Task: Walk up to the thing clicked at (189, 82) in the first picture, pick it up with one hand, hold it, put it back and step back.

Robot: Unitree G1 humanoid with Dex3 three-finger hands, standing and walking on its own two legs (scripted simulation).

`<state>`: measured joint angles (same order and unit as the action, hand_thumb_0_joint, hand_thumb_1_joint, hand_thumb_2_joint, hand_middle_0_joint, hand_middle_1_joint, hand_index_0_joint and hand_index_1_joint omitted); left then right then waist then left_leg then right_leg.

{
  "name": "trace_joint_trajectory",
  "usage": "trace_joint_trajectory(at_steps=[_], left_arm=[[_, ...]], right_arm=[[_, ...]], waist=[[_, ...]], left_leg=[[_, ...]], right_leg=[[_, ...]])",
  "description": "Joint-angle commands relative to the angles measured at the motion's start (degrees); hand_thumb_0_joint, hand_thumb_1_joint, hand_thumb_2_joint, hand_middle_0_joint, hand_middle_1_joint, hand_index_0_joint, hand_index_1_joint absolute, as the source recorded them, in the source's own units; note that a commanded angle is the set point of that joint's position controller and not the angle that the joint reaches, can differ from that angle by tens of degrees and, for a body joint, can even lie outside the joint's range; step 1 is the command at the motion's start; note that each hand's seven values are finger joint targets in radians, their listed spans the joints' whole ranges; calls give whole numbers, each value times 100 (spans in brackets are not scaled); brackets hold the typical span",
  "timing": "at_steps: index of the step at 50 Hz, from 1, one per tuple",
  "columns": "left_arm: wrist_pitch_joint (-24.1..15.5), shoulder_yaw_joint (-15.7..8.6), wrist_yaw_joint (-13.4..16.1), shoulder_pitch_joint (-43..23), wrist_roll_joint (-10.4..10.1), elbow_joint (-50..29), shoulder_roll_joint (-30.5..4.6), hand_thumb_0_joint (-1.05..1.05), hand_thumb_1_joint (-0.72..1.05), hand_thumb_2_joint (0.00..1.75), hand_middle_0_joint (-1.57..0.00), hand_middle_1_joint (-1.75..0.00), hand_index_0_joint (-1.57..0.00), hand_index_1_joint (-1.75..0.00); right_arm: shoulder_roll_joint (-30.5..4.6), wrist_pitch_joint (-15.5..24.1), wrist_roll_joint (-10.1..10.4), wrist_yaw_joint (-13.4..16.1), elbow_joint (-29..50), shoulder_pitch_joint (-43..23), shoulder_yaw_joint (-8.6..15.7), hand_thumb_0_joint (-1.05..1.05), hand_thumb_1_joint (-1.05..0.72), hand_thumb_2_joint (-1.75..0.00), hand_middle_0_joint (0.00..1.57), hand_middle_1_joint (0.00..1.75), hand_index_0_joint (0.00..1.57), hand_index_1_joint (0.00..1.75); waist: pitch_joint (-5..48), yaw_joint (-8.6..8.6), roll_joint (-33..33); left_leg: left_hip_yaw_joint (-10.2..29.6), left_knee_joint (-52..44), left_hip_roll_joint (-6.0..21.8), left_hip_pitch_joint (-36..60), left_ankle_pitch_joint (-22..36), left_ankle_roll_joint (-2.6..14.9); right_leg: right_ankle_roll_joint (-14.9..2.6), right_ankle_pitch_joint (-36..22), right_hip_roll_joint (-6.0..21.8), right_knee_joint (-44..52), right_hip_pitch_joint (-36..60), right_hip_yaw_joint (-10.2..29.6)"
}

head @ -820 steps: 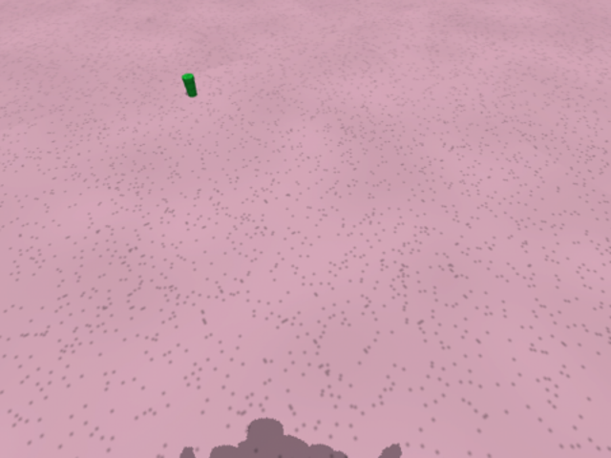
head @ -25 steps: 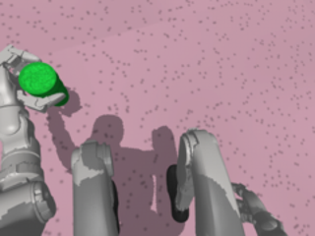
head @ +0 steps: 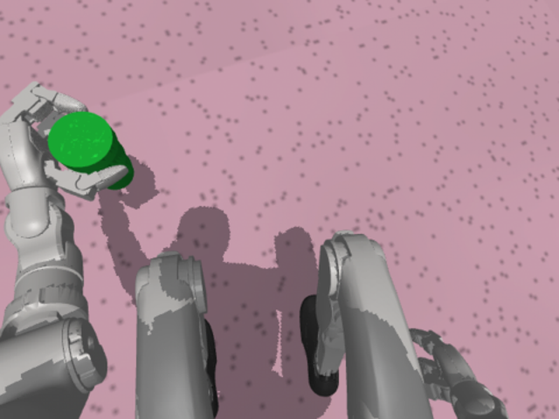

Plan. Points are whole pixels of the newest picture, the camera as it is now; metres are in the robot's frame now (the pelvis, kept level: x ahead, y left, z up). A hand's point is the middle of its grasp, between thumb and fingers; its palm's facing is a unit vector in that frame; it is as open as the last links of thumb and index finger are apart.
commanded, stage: lift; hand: left
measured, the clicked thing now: (100, 158) +0.46 +0.22 -0.06
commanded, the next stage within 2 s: none
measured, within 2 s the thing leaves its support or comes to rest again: neither
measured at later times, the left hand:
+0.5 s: hand (36, 124) +0.43 +0.23 +0.08, palm faces +0.14 -0.99 -0.05, open 10.4 cm
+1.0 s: hand out of the picture +0.41 +0.22 +0.26, palm faces +0.18 -0.98 -0.05, open 10.4 cm
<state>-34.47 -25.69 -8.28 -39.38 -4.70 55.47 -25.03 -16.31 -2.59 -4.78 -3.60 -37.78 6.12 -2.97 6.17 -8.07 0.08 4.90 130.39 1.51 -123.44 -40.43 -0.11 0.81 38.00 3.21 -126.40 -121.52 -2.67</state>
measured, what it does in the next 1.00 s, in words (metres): rises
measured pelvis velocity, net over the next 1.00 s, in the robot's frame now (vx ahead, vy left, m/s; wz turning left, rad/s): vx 0.04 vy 0.01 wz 0.04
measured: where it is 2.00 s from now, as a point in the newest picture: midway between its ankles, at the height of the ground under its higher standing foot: (262, 375)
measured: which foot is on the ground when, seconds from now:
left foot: down 0.00-1.00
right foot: down 0.00-1.00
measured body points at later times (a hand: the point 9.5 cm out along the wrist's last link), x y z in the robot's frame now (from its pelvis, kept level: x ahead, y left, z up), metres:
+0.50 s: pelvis +0.01 +0.00 +0.08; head +0.19 +0.03 +0.49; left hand +0.42 +0.28 +0.08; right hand +0.15 -0.26 -0.04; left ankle +0.08 +0.12 -0.34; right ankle +0.10 -0.13 -0.34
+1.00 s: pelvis +0.04 +0.01 +0.23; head +0.16 +0.03 +0.66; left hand +0.39 +0.27 +0.26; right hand +0.21 -0.24 +0.12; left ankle +0.08 +0.12 -0.34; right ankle +0.10 -0.13 -0.34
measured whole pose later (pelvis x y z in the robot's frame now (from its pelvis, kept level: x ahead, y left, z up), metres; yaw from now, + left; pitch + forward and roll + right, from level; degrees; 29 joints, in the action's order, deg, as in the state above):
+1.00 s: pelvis +0.04 +0.01 +0.23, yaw +2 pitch +24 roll -3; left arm -15.7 -11.9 -2.5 -12.3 -10.2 20.3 -15.6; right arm -13.3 2.0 2.7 2.5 -35.1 9.5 -0.2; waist 9.5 -2.3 -1.3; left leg 2.0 87.0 2.8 -75.2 -35.8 0.0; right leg 1.2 33.3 2.2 -83.4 -73.9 -3.1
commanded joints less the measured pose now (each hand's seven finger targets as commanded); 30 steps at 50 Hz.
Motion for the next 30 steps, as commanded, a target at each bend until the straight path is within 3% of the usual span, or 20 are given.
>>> trace_joint_trajectory(at_steps=[1, 7, 8, 9, 12, 13, 14, 15, 16, 18, 20, 27, 28, 29, 30], left_arm=[[-501, -178, -118, -1999, -172, -1743, -1443, 0, -9, 121, -128, -147, -131, -146], [-253, -187, -268, -1690, -336, -2068, -1374, 0, -8, 120, -125, -145, -129, -144], [-194, -66, -273, -1497, -368, -2015, -1224, 0, -8, 120, -127, -146, -130, -145], [-178, -106, -272, -1646, -402, -2349, -1225, 0, -7, 121, -127, -146, -130, -145], [-25, 18, -256, -1338, -432, -2342, -1051, 0, -6, 121, -126, -146, -130, -145], [-1, -45, -223, -1373, -462, -2547, -1184, 0, -5, 121, -126, -145, -129, -144], [40, -43, -204, -1226, -469, -2569, -1114, 0, -5, 121, -126, -145, -130, -144], [106, 116, -205, -980, -480, -2484, -902, 0, -5, 122, -126, -145, -129, -144], [90, 28, -190, -1335, -493, -3116, -1121, 0, -4, 122, -124, -144, -128, -143], [251, 278, -188, -915, -509, -2964, -768, 0, -1, 121, -124, -144, -128, -143], [337, 116, -102, -878, -550, -3348, -933, 0, 0, 123, -124, -144, -127, -143], [721, 386, 102, -393, -599, -4120, -602, 0, 1, 121, -121, -142, -124, -140], [782, 492, 116, -195, -617, -4200, -471, 0, 1, 121, -121, -141, -124, -140], [868, 401, 177, 109, -607, -4218, -503, 0, 2, 121, -120, -140, -123, -139], [934, 482, 210, 167, -610, -4283, -405, 0, 3, 122, -118, -139, -122, -138]], right_arm=[[-1221, 112, 47, 114, 280, 859, 498, 0, -93, -91, 20, 30, 20, 30], [-1184, 164, 179, 198, 356, 879, 585, 0, -92, -90, 20, 30, 20, 30], [-1179, 178, 211, 207, 446, 851, 588, 0, -93, -90, 20, 30, 20, 30], [-1147, 195, 220, 223, 432, 892, 610, 0, -92, -90, 20, 30, 20, 30], [-1118, 239, 286, 258, 469, 857, 644, 0, -93, -90, 20, 30, 20, 30], [-1131, 252, 314, 273, 518, 838, 648, 0, -92, -90, 20, 30, 20, 30], [-1099, 259, 331, 288, 556, 832, 648, 0, -92, -90, 20, 30, 20, 30], [-1091, 274, 356, 297, 587, 802, 660, 0, -92, -90, 20, 30, 20, 30], [-1080, 283, 361, 312, 562, 840, 668, 0, -92, -90, 20, 30, 20, 30], [-1069, 300, 412, 333, 618, 794, 675, 0, -91, -90, 20, 30, 20, 30], [-1023, 328, 456, 377, 649, 777, 709, 0, -91, -90, 20, 30, 20, 30], [-898, 394, 579, 465, 734, 791, 738, 0, -91, -90, 20, 30, 20, 30], [-859, 400, 586, 472, 750, 719, 720, 0, -91, -90, 20, 30, 20, 30], [-858, 401, 604, 494, 791, 732, 742, 0, -91, -90, 20, 30, 20, 30], [-841, 402, 619, 512, 813, 691, 738, 0, -91, -90, 20, 30, 20, 30]], waist=[[4282, 74, -1234], [4337, 177, -994], [4297, 152, -877], [4361, 134, -853], [4161, 149, -858], [4182, 222, -819], [4141, 247, -776], [4125, 251, -718], [4284, 302, -951], [4095, 257, -1017], [4046, 325, -784], [4106, 392, -728], [4054, 460, -858], [4069, 489, -735], [3878, 469, -619]], left_leg=[[-259, -1815, -166, 2847, 1043, 116], [-311, -2004, -169, 2970, 953, 160], [-306, -2048, -173, 2890, 892, 176], [-325, -2069, -179, 2915, 908, 194], [-295, -2292, -168, 3049, 781, 182], [-300, -2360, -166, 3047, 733, 188], [-275, -2464, -167, 3072, 722, 184], [-259, -2525, -147, 3244, 764, 178], [-248, -2607, -152, 3435, 850, 156], [-127, -2856, -125, 3746, 856, 121], [-206, -2936, -123, 3688, 732, 168], [-171, -3525, -97, 4461, 1076, 145], [-158, -3630, -94, 4644, 1177, 125], [-170, -3699, -98, 4727, 1235, 142], [-154, -3835, -86, 4723, 1114, 149]], right_leg=[[-304, -1063, -234, 1329, 2354, -208], [-284, -990, -226, 1689, 2672, -118], [-276, -938, -230, 1768, 2776, -114], [-262, -992, -220, 1850, 2882, -96], [-278, -862, -219, 2046, 2828, -78], [-279, -803, -225, 2131, 2944, -58], [-281, -792, -216, 2185, 3001, -67], [-284, -813, -228, 2256, 2990, -53], [-306, -891, -217, 2285, 3014, -45], [-319, -909, -198, 2361, 2925, -74], [-287, -823, -214, 2654, 3237, -18], [-284, -1129, -213, 3242, 3976, 36], [-296, -1192, -210, 3289, 3984, 41], [-278, -1228, -219, 3431, 4192, 37], [-268, -1155, -220, 3568, 4310, 37]])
